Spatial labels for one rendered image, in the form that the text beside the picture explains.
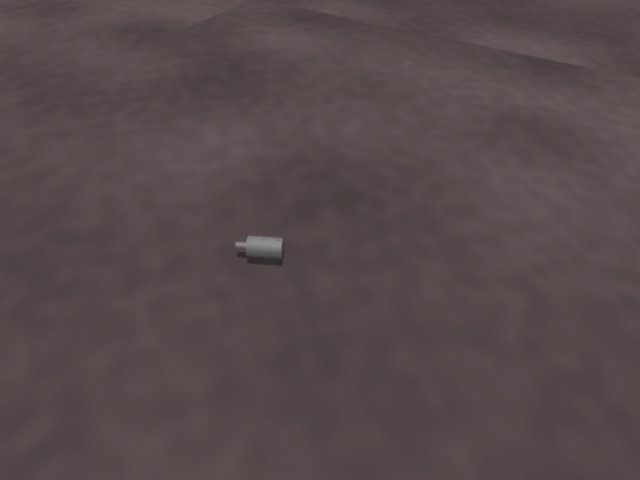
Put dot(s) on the bottle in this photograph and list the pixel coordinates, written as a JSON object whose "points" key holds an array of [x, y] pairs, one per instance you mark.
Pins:
{"points": [[260, 246]]}

